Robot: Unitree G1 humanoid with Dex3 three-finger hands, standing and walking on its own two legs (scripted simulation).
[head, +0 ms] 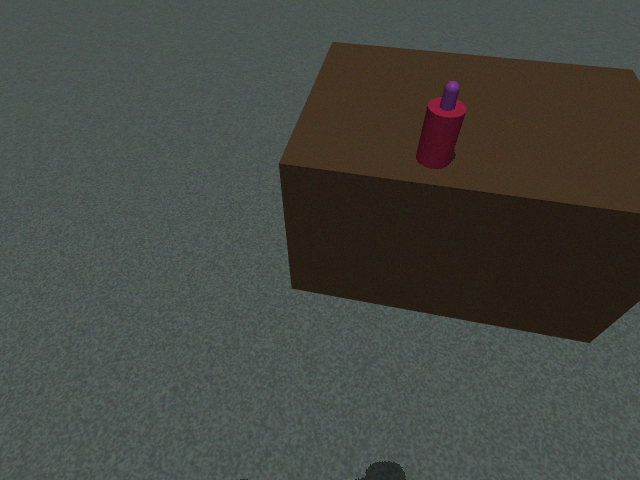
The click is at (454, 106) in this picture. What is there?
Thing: necked bottle
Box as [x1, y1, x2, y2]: [416, 81, 465, 168]
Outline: 455,81 448,82 444,87 442,96 430,100 428,103 416,153 417,160 424,166 431,168 441,168 447,165 449,162 465,112 465,106 456,99 459,86
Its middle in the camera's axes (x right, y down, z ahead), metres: +0.30 -0.29 +0.96
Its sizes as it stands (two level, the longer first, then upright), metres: 0.090 0.090 0.214
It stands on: a support 0.60 m high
